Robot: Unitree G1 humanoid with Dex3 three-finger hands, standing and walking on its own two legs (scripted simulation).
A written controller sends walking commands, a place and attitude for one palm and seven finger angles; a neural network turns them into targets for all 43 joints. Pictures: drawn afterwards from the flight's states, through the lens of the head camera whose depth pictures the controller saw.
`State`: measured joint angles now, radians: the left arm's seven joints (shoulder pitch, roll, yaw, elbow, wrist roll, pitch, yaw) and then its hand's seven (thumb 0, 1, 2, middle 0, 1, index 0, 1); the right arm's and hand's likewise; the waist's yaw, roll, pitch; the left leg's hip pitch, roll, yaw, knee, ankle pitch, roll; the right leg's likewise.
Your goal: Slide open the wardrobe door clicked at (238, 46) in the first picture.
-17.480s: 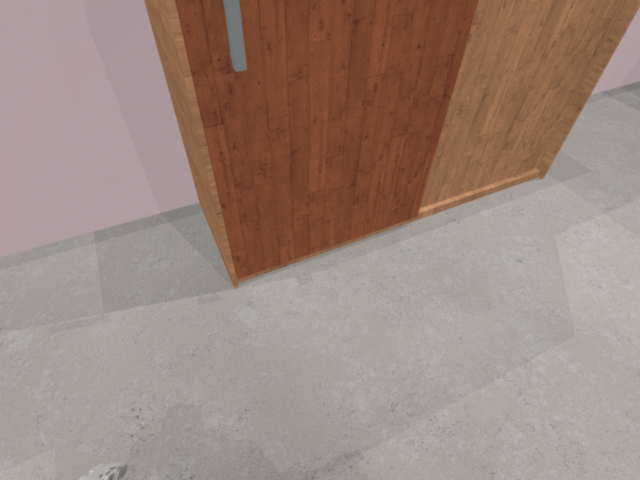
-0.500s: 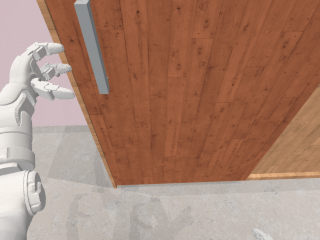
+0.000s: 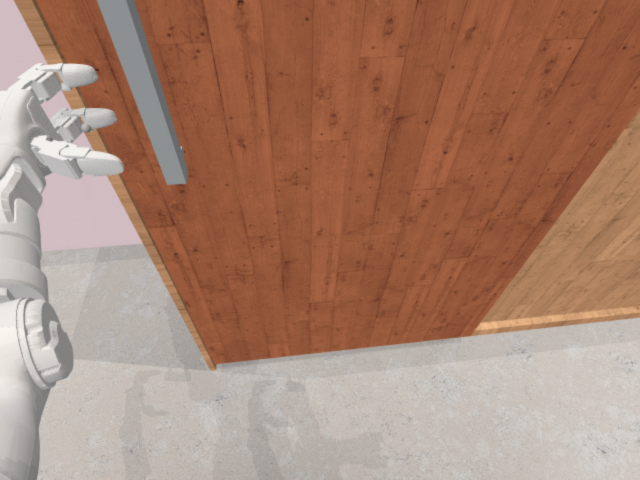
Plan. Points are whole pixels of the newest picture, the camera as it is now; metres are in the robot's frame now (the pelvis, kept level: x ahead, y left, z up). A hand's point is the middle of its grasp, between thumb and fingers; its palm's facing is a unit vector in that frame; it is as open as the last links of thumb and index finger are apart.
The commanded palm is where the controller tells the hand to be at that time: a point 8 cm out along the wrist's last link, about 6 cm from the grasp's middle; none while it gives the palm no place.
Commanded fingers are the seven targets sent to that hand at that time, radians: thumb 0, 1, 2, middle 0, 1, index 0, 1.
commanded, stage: move the hooked fingers beside the handle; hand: left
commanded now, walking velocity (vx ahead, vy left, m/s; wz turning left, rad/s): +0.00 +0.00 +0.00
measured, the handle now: (153, 90) +0.53 +0.20 +0.22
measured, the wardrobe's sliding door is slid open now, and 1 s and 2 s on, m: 0.00 0.00 0.00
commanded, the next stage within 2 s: feel for the door with the fingertips in 0.58 s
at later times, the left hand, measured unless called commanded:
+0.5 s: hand (89, 134) +0.45 +0.25 +0.21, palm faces +0.11 -0.99 +0.01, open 14.0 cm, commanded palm +0.43 +0.30 +0.21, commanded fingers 0.00 -0.50 0.30 -0.30 -1.20 -0.30 -1.20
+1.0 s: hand (124, 125) +0.47 +0.22 +0.21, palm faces +0.09 -1.00 +0.01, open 14.0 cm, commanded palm +0.44 +0.27 +0.21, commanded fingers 0.00 -0.50 0.30 -0.30 -1.20 -0.30 -1.20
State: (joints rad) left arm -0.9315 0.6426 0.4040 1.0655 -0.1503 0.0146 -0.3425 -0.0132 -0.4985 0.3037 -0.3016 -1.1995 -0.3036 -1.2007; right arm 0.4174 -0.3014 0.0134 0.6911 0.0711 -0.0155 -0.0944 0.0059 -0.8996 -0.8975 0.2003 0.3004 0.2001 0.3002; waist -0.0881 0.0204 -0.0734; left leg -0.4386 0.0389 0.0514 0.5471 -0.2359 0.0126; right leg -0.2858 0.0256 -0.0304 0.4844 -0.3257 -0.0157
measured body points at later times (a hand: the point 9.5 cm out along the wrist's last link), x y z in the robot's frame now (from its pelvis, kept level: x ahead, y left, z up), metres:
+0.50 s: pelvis -0.01 +0.00 +0.00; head +0.02 +0.00 +0.45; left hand +0.43 +0.30 +0.21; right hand +0.08 -0.27 -0.11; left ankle +0.02 +0.11 -0.73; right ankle -0.06 -0.11 -0.73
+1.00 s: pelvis +0.00 -0.01 +0.00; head +0.03 -0.01 +0.45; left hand +0.46 +0.27 +0.21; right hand +0.04 -0.28 -0.12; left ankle +0.02 +0.11 -0.73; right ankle -0.06 -0.11 -0.73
